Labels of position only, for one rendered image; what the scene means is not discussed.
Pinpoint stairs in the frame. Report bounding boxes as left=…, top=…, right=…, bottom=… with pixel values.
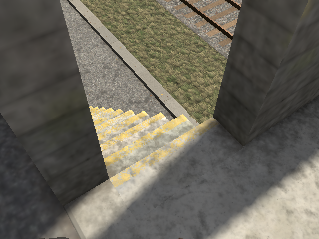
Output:
left=89, top=106, right=195, bottom=178

